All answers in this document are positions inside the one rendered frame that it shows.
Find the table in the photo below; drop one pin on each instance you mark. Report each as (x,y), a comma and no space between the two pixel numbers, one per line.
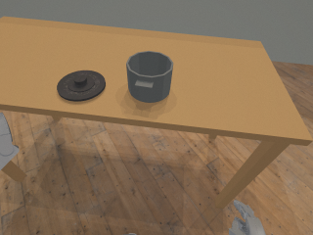
(219,86)

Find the robot right hand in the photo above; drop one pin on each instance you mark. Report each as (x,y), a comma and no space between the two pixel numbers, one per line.
(252,226)

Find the lid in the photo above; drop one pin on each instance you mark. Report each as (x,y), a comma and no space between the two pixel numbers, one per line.
(70,91)

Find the pot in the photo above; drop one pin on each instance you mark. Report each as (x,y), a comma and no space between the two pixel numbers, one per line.
(149,75)

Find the robot left hand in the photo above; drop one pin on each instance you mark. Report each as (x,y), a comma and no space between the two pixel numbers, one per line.
(7,149)

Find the knob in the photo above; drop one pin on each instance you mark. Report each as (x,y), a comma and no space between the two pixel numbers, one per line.
(80,79)

